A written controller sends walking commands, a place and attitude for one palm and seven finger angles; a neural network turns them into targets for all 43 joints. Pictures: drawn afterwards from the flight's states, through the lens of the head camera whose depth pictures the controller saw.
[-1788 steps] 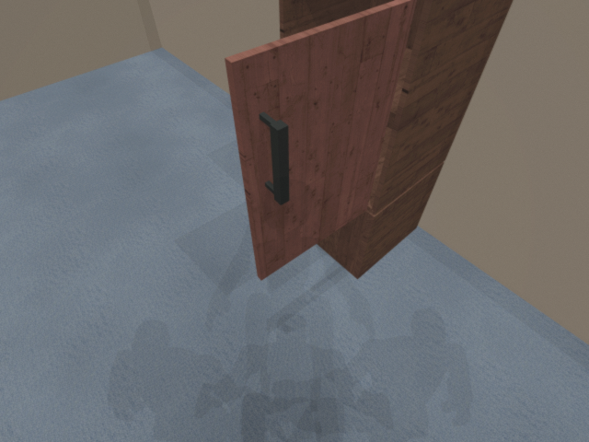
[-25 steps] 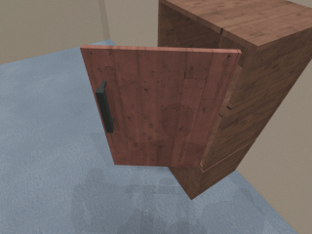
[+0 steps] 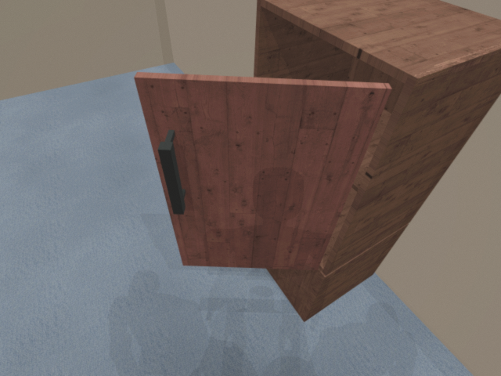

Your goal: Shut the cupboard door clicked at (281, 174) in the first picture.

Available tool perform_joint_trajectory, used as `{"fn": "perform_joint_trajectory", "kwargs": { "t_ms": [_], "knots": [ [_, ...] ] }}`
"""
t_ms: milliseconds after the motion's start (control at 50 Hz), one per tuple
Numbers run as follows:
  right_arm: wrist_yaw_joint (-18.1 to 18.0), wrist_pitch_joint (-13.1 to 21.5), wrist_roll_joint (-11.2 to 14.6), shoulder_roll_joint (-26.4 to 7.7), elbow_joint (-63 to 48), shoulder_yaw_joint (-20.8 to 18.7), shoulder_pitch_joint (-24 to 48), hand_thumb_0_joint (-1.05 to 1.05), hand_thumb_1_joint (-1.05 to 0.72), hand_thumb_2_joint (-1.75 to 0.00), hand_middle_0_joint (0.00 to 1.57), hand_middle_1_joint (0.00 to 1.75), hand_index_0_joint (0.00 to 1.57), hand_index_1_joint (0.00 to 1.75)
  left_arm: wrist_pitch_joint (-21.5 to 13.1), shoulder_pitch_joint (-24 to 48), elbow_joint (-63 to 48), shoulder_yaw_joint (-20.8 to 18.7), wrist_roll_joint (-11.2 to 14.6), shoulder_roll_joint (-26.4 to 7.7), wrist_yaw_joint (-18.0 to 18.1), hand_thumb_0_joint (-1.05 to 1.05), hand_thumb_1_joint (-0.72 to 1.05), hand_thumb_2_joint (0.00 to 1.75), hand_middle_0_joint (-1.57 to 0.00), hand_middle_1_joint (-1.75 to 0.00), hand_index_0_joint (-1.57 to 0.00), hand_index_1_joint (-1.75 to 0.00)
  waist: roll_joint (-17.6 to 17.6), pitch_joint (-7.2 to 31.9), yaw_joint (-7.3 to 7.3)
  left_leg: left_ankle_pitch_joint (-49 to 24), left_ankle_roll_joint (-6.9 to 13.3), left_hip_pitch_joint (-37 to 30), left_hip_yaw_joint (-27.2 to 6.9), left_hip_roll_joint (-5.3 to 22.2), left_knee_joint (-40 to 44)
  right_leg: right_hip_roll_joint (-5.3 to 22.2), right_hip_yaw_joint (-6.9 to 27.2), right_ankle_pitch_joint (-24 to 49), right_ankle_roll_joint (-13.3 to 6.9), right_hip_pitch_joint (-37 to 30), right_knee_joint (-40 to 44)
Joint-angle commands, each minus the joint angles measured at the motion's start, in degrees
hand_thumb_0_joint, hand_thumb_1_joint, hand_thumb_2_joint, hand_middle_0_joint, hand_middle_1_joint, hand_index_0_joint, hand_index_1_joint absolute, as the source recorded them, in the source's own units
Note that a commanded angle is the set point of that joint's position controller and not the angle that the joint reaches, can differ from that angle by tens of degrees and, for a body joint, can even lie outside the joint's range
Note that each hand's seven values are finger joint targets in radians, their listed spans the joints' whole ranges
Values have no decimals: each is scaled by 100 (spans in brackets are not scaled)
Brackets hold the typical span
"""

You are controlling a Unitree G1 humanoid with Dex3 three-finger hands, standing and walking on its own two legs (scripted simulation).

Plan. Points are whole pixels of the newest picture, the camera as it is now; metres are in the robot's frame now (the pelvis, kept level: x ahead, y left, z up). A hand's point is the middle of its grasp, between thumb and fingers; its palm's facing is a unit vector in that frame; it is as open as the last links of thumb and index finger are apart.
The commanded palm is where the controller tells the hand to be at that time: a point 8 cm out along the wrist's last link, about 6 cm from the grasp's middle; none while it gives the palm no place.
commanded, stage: look again from close up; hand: left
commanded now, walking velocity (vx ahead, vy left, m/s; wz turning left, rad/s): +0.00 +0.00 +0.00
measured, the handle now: (175, 174) +0.45 +0.18 +0.06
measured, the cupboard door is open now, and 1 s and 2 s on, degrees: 57 57 57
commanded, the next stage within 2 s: raise the hand and make a fist in 0.18 s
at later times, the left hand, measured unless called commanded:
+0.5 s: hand (142, 337) +0.18 +0.18 -0.02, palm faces +0.21 -0.97 -0.12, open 7.0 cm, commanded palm +0.10 +0.21 -0.05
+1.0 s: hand (160, 340) +0.18 +0.15 -0.02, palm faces -0.01 -1.00 -0.03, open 4.7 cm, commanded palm +0.14 +0.22 -0.01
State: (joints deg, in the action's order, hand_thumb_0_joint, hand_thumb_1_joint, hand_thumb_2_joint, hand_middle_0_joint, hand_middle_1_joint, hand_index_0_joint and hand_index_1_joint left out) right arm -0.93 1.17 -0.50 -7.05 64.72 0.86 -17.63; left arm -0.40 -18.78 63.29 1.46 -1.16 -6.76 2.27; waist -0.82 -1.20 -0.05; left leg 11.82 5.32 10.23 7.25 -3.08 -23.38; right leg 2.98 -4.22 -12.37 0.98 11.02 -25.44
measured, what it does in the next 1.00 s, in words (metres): lowers itself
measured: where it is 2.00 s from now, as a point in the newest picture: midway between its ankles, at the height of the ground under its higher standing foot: outside the picture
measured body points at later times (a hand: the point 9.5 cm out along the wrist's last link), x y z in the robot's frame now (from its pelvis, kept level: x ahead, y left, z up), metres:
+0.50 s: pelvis -0.01 +0.00 -0.02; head -0.01 -0.01 +0.43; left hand +0.17 +0.23 -0.01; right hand +0.09 -0.26 -0.13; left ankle +0.02 +0.06 -0.74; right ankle +0.02 -0.11 -0.74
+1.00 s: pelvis +0.00 -0.04 -0.08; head +0.05 -0.03 +0.37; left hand +0.17 +0.21 -0.01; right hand +0.22 -0.22 -0.15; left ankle +0.02 +0.05 -0.74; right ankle +0.02 -0.11 -0.74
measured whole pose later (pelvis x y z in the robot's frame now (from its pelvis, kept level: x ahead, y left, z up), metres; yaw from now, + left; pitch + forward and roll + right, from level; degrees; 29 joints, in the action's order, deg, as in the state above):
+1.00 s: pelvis +0.00 -0.04 -0.08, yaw +5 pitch +12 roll -2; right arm -2.0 11.4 2.2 -10.9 28.6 3.0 -11.4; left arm -18.3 -25.6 -6.5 -6.2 16.5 -14.3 -19.3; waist 2.5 7.1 -2.6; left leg 28.9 2.4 47.8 0.5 0.0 -64.3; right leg -1.7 -8.7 -28.7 -4.3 44.9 -60.9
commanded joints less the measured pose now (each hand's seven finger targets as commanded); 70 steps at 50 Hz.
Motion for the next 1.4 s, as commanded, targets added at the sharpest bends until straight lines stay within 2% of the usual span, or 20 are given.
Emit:
{"fn": "perform_joint_trajectory", "kwargs": {
  "t_ms": [0, 240, 260, 280, 300, 320, 340, 400, 420, 460, 480, 500, 540, 640, 720, 800, 920, 980, 1140, 1380],
  "knots": [
    [-49, 65, 8, -581, -131, -116, -316, 0, -90, -90, 20, 30, 20, 30, -78, -446, -121, -107, 26, -449, 55, 0, 90, 90, -20, -30, -20, -30, 79, -466, 2, 499, -273, 383, -1108, 942, 909, 391, 484, 108, -279, 123, 403],
    [-74, 81, 13, -542, -72, -109, -294, 0, -90, -90, 20, 30, 20, 30, -79, -519, -71, -112, 24, -407, 62, 0, 90, 90, -20, -30, -20, -30, 87, -410, -1, 75, -275, 202, -1029, 946, 854, 406, 499, 317, -260, 71, 436],
    [-25, 105, 32, -861, -504, -64, 103, 0, -90, -90, 20, 30, 20, 30, -153, -509, 80, -59, -86, -681, 234, 0, 90, 90, -20, -30, -20, -30, -11, -537, -84, -1303, -416, 560, -950, 1108, -58, 455, 491, 777, -218, 275, 240],
    [-487, 1095, 123, -2082, -2609, -344, -437, 0, -90, -90, 20, 30, 20, 30, -1540, 4345, -9676, -1583, 741, -3101, 229, 0, 90, 90, -20, -30, -20, -30, 372, 1956, 1200, -1509, -525, -1263, -1379, 852, 146, -323, 104, 770, -93, 365, -495],
    [-483, 1601, 286, -1343, -2324, 26, 45, 0, -90, -90, 20, 30, 20, 30, -1203, 814, -8351, -51, 708, -1196, 327, 0, 90, 90, -22, -32, -22, -32, 1961, 2798, 228, -1500, -783, -1869, -1324, 944, 187, -525, 18, -382, -314, 746, -734],
    [-395, 1806, 235, -1280, -2283, -73, 271, 0, -90, -90, 20, 30, 20, 30, -405, -581, -7620, 149, 915, -329, 508, 0, 90, 90, -24, -34, -24, -34, 1960, 1841, 163, -1132, -1146, -966, -1569, 958, 577, -492, -80, -936, -297, 944, -1263],
    [-324, 1957, 410, -1134, -2113, -10, 317, 0, -90, -90, 20, 30, 20, 30, -85, -711, -6652, 810, 920, 400, 567, 0, 90, 90, -25, -36, -25, -36, 1084, 373, 234, -210, -983, 93, -1534, 799, 594, -351, -22, -842, -246, 1395, -1330],
    [-125, 2234, 205, -1570, -2708, -285, 333, 0, -90, -90, 20, 30, 20, 30, -900, -356, -6586, 377, 927, -51, 439, 0, 90, 90, -31, -42, -31, -42, -207, -259, 511, 1284, -615, 1236, -1520, 442, -475, -237, -96, -920, -261, 1850, -587],
    [-27, 2246, 190, -1572, -2917, -366, 393, 0, -90, -90, 20, 30, 20, 30, -1222, -905, -6199, 94, 976, -144, 242, 0, 90, 90, -33, -44, -33, -44, -359, -60, 312, 1132, -654, 1463, -1429, 340, -820, -226, -61, -1082, -318, 2028, -731],
    [85, 2191, 140, -1475, -3262, -480, 581, 0, -90, -90, 20, 30, 20, 30, -2092, -1681, -5436, -116, 1254, 51, -361, 0, 90, 90, -36, -48, -36, -48, -1983, 92, 21, 1442, -655, 2436, -1150, 233, -1610, -236, -35, -2095, -293, 2568, -1190],
    [137, 2129, 122, -1482, -3429, -546, 701, 0, -90, -90, 20, 30, 20, 30, -2600, -1976, -5440, -321, 1428, -32, -765, 0, 90, 90, -38, -50, -38, -50, -2158, 223, -124, 1365, -658, 2850, -930, 151, -2016, -199, 137, -2366, -311, 2644, -1348],
    [191, 2046, 108, -1510, -3611, -599, 794, 0, -90, -90, 20, 30, 20, 30, -3100, -2100, -5527, -520, 1561, -189, -1185, 0, 90, 90, -40, -52, -40, -52, -2026, 385, -225, 1327, -673, 3186, -816, 102, -2353, -140, 333, -2424, -346, 2643, -1560],
    [300, 1835, 122, -1554, -4041, -662, 976, 0, -90, -90, 20, 30, 20, 30, -3696, -2089, -5709, -1127, 1577, -880, -1773, 0, 90, 90, -44, -56, -44, -56, -645, 617, -380, 1264, -650, 3504, -694, 19, -2784, -51, 627, -2105, -480, 2612, -2077],
    [141, 1459, 205, -1468, -4776, -579, 1100, 0, -90, -90, 20, 30, 20, 30, -3071, -1174, -7653, -1286, 1643, -1226, -1553, 0, 90, 90, -53, -66, -53, -66, 845, 1540, -412, 1589, -503, 3200, -1049, 187, -2592, -331, 451, -1709, -456, 3006, -2724],
    [-44, 1473, 168, -1395, -4728, -444, 666, 0, -90, -90, 20, 30, 20, 30, -3318, -192, -9293, -882, 1672, -1176, -1309, 0, 90, 90, -60, -74, -60, -74, 699, 1948, 152, 785, -335, 2841, -1146, 277, -3146, -439, 519, -900, -353, 3106, -2702],
    [-156, 1564, 192, -1452, -4425, -366, 577, 0, -90, -90, 20, 30, 20, 30, -3264, -236, -8541, -595, 1711, -1061, -1742, 0, 90, 90, -68, -82, -68, -82, 329, 1622, 384, 837, -307, 3235, -1151, 326, -3502, -413, 637, -1018, -269, 3241, -2527],
    [-256, 1343, 338, -1359, -4590, -318, 753, 0, -90, -90, 20, 30, 20, 30, -1998, -962, -7955, -1502, 1924, -1633, -2169, 0, 90, 90, -79, -94, -79, -94, 49, 2161, -152, 398, -319, 3390, -1028, 250, -3359, -171, 1093, -445, -59, 1921, -2144],
    [-273, 1248, 317, -1211, -4604, -297, 736, 0, -90, -90, 20, 30, 20, 30, -1885, -1026, -8261, -1817, 2119, -1550, -1996, 0, 90, 90, -84, -100, -84, -100, -136, 2281, -238, 101, -385, 3225, -1030, 255, -3136, -77, 1032, 371, 48, 1446, -2126],
    [-241, 1423, 300, -1348, -4497, -309, 555, 0, -90, -90, 20, 30, 20, 30, -2358, -908, -8283, -1329, 2063, -1295, -1983, 0, 90, 90, -99, -116, -99, -116, 80, 1819, -52, 44, -371, 2819, -1043, 275, -2782, -173, 738, 259, -60, 1860, -2080],
    [-235, 1484, 362, -1407, -4479, -269, 525, 0, -90, -90, 20, 30, 20, 30, -2096, -634, -8521, -1359, 1950, -1386, -1547, 0, 90, 90, -121, -140, -121, -140, 366, 1626, -95, -57, -399, 1969, -1134, 356, -2014, -409, 149, -8, -285, 1835, -1904]
  ]
}}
